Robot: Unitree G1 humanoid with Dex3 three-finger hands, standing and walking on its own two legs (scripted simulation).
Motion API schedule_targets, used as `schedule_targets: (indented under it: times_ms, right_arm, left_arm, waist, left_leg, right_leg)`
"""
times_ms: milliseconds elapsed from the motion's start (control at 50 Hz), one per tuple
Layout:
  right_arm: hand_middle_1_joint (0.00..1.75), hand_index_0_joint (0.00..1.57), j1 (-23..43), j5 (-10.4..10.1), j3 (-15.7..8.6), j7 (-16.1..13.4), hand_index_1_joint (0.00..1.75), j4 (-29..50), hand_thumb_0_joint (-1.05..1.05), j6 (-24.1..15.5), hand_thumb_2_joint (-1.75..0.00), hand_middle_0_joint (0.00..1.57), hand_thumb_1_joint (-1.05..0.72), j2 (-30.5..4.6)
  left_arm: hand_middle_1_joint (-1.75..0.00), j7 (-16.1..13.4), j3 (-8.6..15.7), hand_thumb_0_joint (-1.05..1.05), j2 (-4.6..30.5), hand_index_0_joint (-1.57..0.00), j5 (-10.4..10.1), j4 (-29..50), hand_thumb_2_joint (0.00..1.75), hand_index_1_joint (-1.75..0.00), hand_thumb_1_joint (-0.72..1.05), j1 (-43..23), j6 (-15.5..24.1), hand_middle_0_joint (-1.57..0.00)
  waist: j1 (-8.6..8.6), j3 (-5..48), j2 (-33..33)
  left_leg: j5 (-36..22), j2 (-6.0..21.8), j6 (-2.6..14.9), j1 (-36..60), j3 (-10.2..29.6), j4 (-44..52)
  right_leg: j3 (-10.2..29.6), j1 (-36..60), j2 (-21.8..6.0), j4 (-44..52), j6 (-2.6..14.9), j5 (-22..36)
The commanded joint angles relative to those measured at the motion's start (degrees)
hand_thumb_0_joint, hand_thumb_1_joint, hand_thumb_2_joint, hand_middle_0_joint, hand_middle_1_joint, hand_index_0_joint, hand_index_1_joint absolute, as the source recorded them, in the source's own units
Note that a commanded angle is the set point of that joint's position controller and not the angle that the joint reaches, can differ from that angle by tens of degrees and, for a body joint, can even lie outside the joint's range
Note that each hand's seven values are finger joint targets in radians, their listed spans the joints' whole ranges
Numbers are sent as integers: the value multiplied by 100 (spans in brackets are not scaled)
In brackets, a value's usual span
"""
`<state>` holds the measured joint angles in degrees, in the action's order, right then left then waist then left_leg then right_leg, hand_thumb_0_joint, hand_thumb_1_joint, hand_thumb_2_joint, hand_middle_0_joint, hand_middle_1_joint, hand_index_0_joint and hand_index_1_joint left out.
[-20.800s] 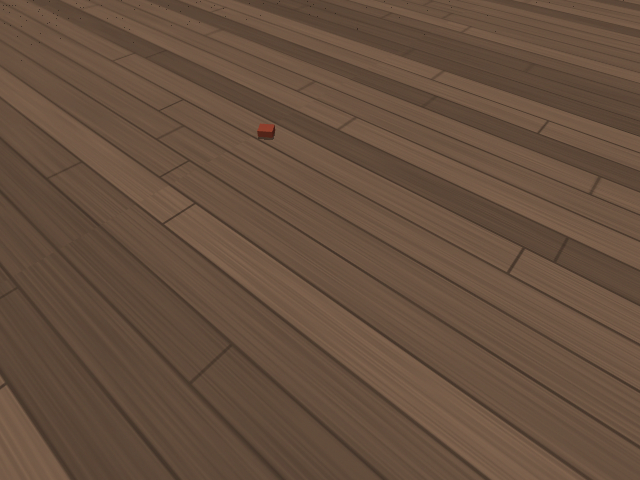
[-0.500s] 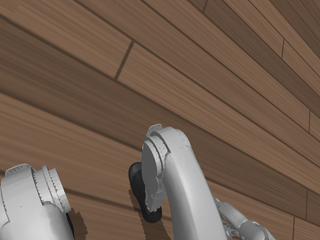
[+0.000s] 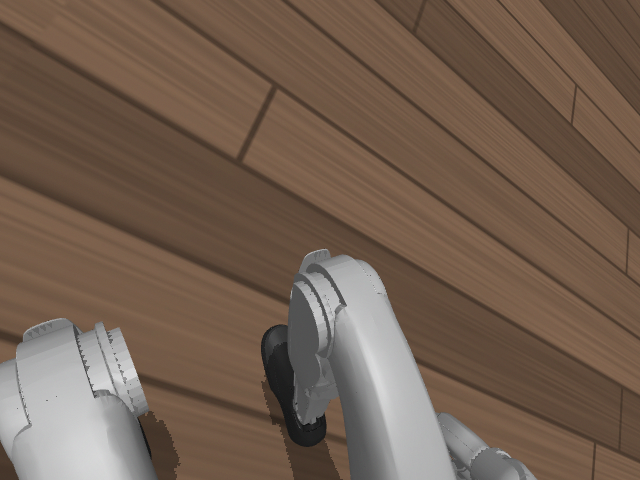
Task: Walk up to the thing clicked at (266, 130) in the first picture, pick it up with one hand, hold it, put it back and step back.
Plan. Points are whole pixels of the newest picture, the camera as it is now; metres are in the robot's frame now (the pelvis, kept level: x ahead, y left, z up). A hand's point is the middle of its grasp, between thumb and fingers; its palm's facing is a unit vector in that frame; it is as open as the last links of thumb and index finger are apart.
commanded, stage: close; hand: left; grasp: from above
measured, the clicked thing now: out of the picture +0.43 +0.32 -0.28
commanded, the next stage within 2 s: settle in 0.22 s
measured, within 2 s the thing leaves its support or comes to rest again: leaves its support in 0.64 s
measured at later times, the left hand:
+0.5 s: hand out of the picture +0.41 +0.33 -0.24, palm faces -0.48 -0.08 -0.88, open 10.3 cm
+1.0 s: hand out of the picture +0.42 +0.35 -0.17, palm faces -0.46 -0.04 -0.89, open 10.3 cm
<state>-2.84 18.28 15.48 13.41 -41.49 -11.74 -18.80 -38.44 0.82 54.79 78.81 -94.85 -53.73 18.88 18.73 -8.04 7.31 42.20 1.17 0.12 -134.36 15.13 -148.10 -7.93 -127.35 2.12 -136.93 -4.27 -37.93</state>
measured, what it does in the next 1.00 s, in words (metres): stands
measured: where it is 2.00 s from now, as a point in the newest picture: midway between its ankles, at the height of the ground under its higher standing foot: (224, 446)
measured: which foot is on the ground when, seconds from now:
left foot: down 0.00-1.00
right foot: down 0.00-1.00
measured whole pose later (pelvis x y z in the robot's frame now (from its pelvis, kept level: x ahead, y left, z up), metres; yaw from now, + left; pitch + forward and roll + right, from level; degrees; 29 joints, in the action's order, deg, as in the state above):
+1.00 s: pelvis +0.00 +0.00 +0.02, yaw +4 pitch +32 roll -12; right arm -7.0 10.6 6.1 13.3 -39.9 -5.8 -17.5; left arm -22.3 2.8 46.8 75.2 -78.6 -50.9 15.8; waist 14.0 0.5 0.7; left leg 40.6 -0.3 -0.2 -135.6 11.6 -143.0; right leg -5.6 -128.8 -0.3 -135.0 -3.4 -39.1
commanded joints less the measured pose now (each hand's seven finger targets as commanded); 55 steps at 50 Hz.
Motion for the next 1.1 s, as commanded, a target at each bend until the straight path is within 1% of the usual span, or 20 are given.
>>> schedule_targets:
  times_ms: [0, 140, 180, 200, 220, 420, 460, 500, 520, 580, 660, 700, 740, 760, 800, 860, 940, 1000, 1040, 1080]
  right_arm:
    - [30, 20, -893, -136, -598, -26, 30, -16, 0, -62, -90, 20, -89, -1958]
    - [30, 20, -888, -202, -615, 14, 30, 57, 0, -123, -90, 20, -89, -1983]
    - [30, 20, -945, -183, -614, 15, 30, 18, 0, -100, -90, 20, -89, -1942]
    - [30, 20, -869, -191, -605, 4, 30, 170, 0, -106, -90, 20, -89, -1994]
    - [30, 20, -952, -194, -622, 13, 30, 55, 0, -95, -90, 20, -89, -1987]
    - [30, 20, -971, -153, -632, 27, 30, 227, 0, -56, -90, 20, -91, -2016]
    - [30, 20, -921, -169, -644, -11, 30, 219, 0, -30, -90, 20, -92, -1976]
    - [30, 20, -981, -173, -642, -1, 30, 199, 0, -24, -90, 20, -92, -1927]
    - [30, 20, -1029, -165, -678, -4, 30, 184, 0, -1, -90, 20, -92, -1976]
    - [30, 20, -1126, -186, -712, -9, 30, 157, 0, 48, -90, 20, -91, -1873]
    - [30, 20, -1128, -320, -930, 22, 30, 288, 0, 75, -90, 20, -91, -1863]
    - [30, 20, -1183, -388, -1037, 40, 30, 272, 0, 110, -90, 20, -92, -1808]
    - [30, 20, -1256, -441, -1156, 38, 30, 280, 0, 166, -90, 20, -91, -1762]
    - [30, 20, -1317, -496, -1213, 25, 30, 171, 0, 221, -90, 20, -91, -1715]
    - [30, 20, -1329, -616, -1320, 37, 30, 218, 0, 303, -90, 20, -91, -1657]
    - [30, 20, -1459, -735, -1474, -13, 30, 209, 0, 486, -90, 20, -91, -1621]
    - [30, 20, -1570, -884, -1521, -108, 30, 179, 0, 670, -90, 20, -91, -1542]
    - [30, 20, -1608, -953, -1557, -207, 30, 273, 0, 782, -91, 20, -92, -1499]
    - [30, 20, -1618, -978, -1575, -268, 30, 320, 0, 847, -90, 20, -91, -1515]
    - [30, 20, -1613, -1004, -1572, -336, 30, 377, 0, 925, -90, 20, -91, -1419]
  left_arm:
    - [-36, -184, 125, 0, 1109, -80, -186, 474, 46, -36, 40, -1456, -159, -80]
    - [-33, 12, 272, 0, 1304, -83, -214, 608, 41, -33, 44, -1578, -116, -83]
    - [-31, 55, 183, 0, 1155, -86, -227, 548, 39, -31, 48, -1535, -97, -86]
    - [-33, 42, 297, 0, 1287, -86, -191, 262, 42, -33, 47, -1361, -107, -87]
    - [-32, 76, 184, 0, 1159, -87, -217, 568, 39, -32, 50, -1572, -68, -87]
    - [-36, 162, 376, 0, 1331, -94, -122, 384, 43, -35, 52, -1372, -38, -93]
    - [-35, 136, 448, 0, 1516, -96, -168, 785, 43, -35, 52, -1731, -10, -95]
    - [-36, 157, 460, 0, 1453, -95, -161, 772, 45, -36, 52, -1630, -5, -95]
    - [-36, 146, 597, 0, 1555, -96, -145, 576, 46, -36, 53, -1395, -26, -96]
    - [-36, 204, 630, 0, 1530, -97, -122, 1091, 47, -36, 55, -1490, -5, -97]
    - [-38, 341, 873, 0, 1595, -99, -179, 1511, 50, -38, 58, -1365, -53, -99]
    - [-38, 452, 873, 0, 1448, -100, -199, 1697, 51, -39, 60, -1377, -103, -101]
    - [-37, 592, 940, 0, 1382, -102, -253, 2040, 53, -38, 62, -1223, -158, -103]
    - [-39, 689, 863, 0, 1220, -105, -322, 2441, 55, -40, 66, -1325, -152, -105]
    - [-41, 883, 756, 0, 981, -107, -402, 2495, 54, -41, 69, -1230, -190, -107]
    - [-42, 1151, 537, 0, 592, -109, -444, 2381, 53, -41, 74, -1343, -262, -108]
    - [-43, 1564, 295, 0, 259, -111, -519, 2458, 58, -43, 74, -1423, -268, -111]
    - [-43, 1806, 260, 0, 299, -112, -537, 2774, 60, -44, 75, -1615, -167, -113]
    - [-44, 1889, 405, 0, 510, -112, -536, 2882, 62, -45, 75, -1632, -93, -113]
    - [-45, 1949, 406, 0, 558, -110, -536, 2899, 63, -46, 73, -1680, -22, -111]
  waist:
    - [361, 3437, -2732]
    - [290, 3608, -2864]
    - [322, 3572, -2820]
    - [361, 3511, -2772]
    - [336, 3489, -2775]
    - [367, 3456, -2849]
    - [276, 3810, -3062]
    - [250, 3949, -3097]
    - [253, 3891, -2931]
    - [173, 4013, -3155]
    - [3, 4409, -3437]
    - [-46, 4299, -3338]
    - [-154, 4582, -3439]
    - [-259, 4779, -3615]
    - [-308, 4814, -3619]
    - [-203, 4648, -3162]
    - [-217, 4413, -2766]
    - [-228, 4546, -2572]
    - [-344, 4677, -2493]
    - [-352, 4785, -2486]
  left_leg:
    - [-1170, 81, -7, 2710, -564, 1681]
    - [-1311, 48, -14, 2814, -600, 1708]
    - [-1293, 38, 0, 2769, -644, 1674]
    - [-1249, 55, 1, 2752, -631, 1669]
    - [-1252, 25, 5, 2690, -638, 1651]
    - [-1276, 30, -5, 2880, -623, 1675]
    - [-1341, 34, -20, 2992, -651, 1723]
    - [-1454, 33, -9, 2963, -715, 1616]
    - [-1451, 28, 5, 2849, -714, 1561]
    - [-1657, -17, -18, 2947, -781, 1547]
    - [-1686, 7, -63, 3225, -788, 1641]
    - [-1574, -33, -43, 3048, -840, 1691]
    - [-1747, -61, -48, 3225, -904, 1725]
    - [-1881, -84, -71, 3327, -921, 1829]
    - [-1849, -90, -77, 3362, -889, 1942]
    - [-1642, -133, -5, 3074, -936, 2023]
    - [-1385, -185, 60, 2904, -938, 2172]
    - [-1302, -211, 101, 2944, -1008, 2174]
    - [-1342, -234, 88, 2972, -1021, 2210]
    - [-1335, -218, 118, 2981, -1104, 2230]
  right_leg:
    - [-703, 1578, 226, 1009, 537, 1247]
    - [-685, 1715, 217, 1010, 537, 1362]
    - [-680, 1729, 230, 1057, 534, 1348]
    - [-677, 1767, 225, 1031, 541, 1321]
    - [-708, 1620, 202, 1021, 535, 1313]
    - [-718, 1600, 185, 976, 514, 1284]
    - [-669, 1777, 189, 1033, 546, 1357]
    - [-637, 1881, 212, 1004, 546, 1485]
    - [-638, 1896, 213, 1006, 545, 1470]
    - [-648, 1856, 187, 986, 577, 1616]
    - [-578, 1838, 165, 943, 615, 1581]
    - [-561, 1705, 156, 991, 617, 1489]
    - [-515, 1775, 133, 1044, 619, 1621]
    - [-509, 1723, 118, 1058, 645, 1673]
    - [-496, 1543, 84, 1041, 672, 1626]
    - [-441, 1437, 45, 1218, 640, 1516]
    - [-358, 1350, -20, 1414, 639, 1295]
    - [-282, 1545, -35, 1599, 643, 1212]
    - [-261, 1591, -47, 1628, 673, 1175]
    - [-178, 1782, -30, 1709, 651, 1182]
